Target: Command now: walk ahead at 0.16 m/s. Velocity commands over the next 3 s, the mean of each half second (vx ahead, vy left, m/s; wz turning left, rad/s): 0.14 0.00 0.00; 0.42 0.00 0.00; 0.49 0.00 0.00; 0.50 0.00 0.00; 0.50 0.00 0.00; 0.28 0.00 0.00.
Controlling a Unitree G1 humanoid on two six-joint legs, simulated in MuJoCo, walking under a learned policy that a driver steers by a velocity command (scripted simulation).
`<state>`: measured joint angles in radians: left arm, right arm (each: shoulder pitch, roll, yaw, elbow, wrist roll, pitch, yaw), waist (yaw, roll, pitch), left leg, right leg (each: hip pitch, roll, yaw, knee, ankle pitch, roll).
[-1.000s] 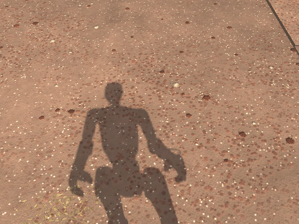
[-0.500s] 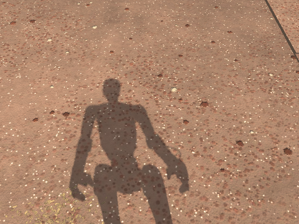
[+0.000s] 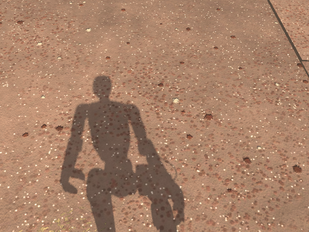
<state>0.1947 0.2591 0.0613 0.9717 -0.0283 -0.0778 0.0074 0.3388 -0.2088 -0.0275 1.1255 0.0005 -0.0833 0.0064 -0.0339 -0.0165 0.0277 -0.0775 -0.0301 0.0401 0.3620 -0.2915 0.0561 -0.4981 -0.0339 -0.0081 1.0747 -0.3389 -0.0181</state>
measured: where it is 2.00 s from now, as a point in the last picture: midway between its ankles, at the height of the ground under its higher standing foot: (162, 151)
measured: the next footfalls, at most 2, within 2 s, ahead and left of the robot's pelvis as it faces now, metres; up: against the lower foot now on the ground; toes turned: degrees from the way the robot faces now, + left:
right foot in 0.18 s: +0.20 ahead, -0.12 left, +0.00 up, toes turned -1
left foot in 0.54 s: +0.14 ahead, +0.10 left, +0.00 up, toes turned +3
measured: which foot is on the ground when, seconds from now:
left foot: down 0.00-0.20, up 0.22-0.52, down 0.54-1.00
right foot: up 0.00-0.16, down 0.18-0.54, up 0.56-0.98, down 1.00-1.00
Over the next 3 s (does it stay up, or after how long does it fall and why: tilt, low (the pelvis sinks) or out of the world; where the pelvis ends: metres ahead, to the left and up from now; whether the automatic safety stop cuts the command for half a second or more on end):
stays up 1.35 -0.04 0.00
